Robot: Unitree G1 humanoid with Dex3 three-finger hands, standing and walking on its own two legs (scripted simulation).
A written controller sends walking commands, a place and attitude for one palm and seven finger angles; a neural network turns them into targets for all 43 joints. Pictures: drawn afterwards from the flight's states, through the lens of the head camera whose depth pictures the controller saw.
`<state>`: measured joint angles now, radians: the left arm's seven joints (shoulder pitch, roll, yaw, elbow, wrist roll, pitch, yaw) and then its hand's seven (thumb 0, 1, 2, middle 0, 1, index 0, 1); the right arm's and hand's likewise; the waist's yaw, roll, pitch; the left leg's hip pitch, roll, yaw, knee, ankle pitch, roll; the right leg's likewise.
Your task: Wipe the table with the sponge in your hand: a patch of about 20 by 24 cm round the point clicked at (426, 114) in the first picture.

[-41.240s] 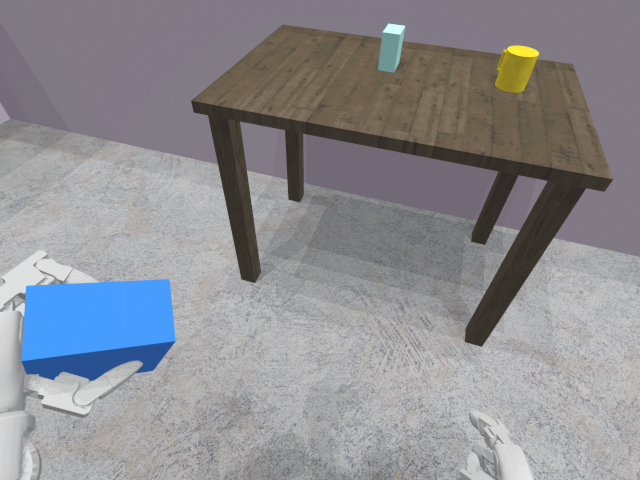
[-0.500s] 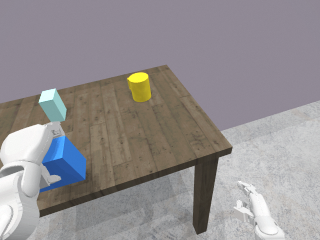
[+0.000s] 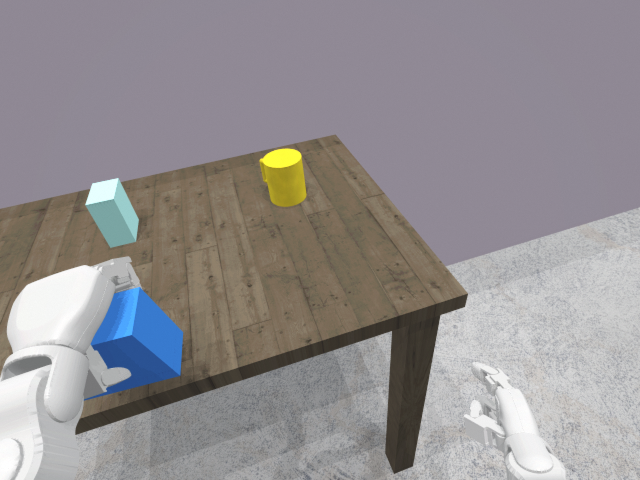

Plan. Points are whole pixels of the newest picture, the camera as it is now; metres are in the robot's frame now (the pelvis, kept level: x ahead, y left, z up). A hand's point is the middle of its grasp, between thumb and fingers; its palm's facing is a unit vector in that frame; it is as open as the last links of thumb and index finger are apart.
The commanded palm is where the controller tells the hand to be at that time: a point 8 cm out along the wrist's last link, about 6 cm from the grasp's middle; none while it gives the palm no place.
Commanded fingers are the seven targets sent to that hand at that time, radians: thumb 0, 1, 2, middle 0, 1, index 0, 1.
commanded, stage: bring the sponge back beside the body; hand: left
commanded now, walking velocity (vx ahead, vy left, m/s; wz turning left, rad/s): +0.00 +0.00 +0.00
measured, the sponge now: (117, 352) +0.19 +0.28 +0.11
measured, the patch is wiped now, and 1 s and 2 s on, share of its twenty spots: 1.00 1.00 1.00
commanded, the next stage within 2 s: step back with the hand held close in 0.22 s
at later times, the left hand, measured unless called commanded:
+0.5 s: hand (140, 302) +0.23 +0.25 +0.16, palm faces +0.31 -0.79 -0.53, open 9.8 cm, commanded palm +0.16 +0.29 +0.22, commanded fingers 0.00 0.10 1.30 -1.20 -1.60 -1.20 -1.60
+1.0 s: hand (110, 320) +0.19 +0.25 +0.18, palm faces +0.32 -0.83 -0.45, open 9.8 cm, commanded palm +0.13 +0.31 +0.22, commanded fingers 0.00 0.10 1.30 -1.20 -1.60 -1.20 -1.60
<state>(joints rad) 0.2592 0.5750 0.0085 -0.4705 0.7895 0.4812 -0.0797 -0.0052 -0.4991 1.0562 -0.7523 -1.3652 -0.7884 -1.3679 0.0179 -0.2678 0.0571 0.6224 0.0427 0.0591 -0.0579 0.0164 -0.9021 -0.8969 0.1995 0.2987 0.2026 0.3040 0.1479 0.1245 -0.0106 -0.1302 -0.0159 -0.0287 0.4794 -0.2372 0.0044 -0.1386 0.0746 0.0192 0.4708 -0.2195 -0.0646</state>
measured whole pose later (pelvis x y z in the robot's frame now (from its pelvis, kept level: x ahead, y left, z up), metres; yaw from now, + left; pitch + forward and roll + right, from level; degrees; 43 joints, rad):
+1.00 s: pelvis -0.03 +0.03 -0.02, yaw +0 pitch +2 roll -1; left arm 0.53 0.45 0.40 -0.69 -0.07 -0.11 0.13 -0.01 -0.51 1.06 -0.76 -1.38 -0.79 -1.38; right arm 0.20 -0.22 0.00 0.56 0.02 0.04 -0.05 0.02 -0.90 -0.90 0.20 0.30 0.20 0.30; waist -0.04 -0.01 0.00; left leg -0.44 -0.05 -0.03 0.67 -0.26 0.04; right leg -0.42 0.05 0.02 0.62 -0.23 -0.02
